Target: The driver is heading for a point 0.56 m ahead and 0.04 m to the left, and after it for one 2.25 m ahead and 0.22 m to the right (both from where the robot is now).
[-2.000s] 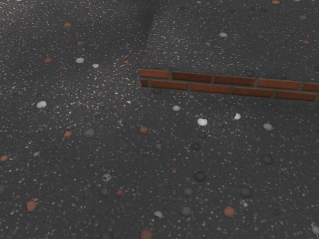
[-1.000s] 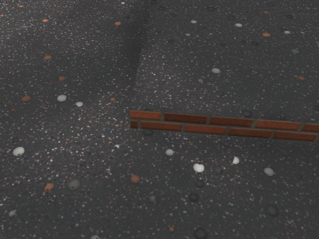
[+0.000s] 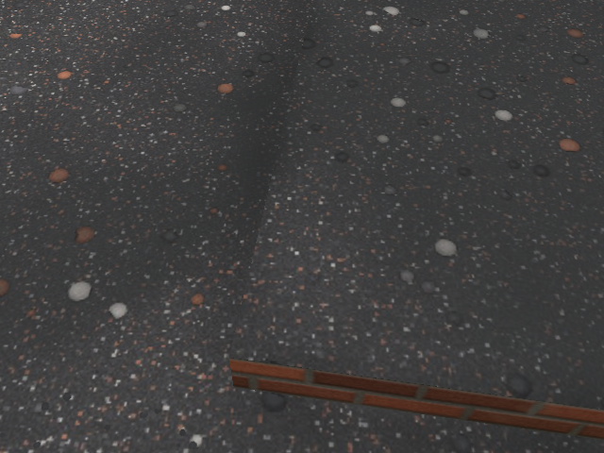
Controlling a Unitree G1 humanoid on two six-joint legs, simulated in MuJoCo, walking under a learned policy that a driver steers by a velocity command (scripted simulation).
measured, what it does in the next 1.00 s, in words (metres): walks ahead: right foot, then left foot 0.15 m higher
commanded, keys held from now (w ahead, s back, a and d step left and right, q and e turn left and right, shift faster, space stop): w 0.66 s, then no key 0.34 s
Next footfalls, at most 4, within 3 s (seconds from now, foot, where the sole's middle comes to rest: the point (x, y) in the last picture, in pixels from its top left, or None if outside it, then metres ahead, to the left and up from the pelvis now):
0.44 right None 0.37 -0.10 -0.77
1.00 left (287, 305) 0.73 0.08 -0.62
1.68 right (381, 328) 0.69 -0.13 -0.62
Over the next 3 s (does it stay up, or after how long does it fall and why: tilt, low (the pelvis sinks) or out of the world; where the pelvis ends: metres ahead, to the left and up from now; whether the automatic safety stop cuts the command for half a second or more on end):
stays up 0.69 -0.04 0.16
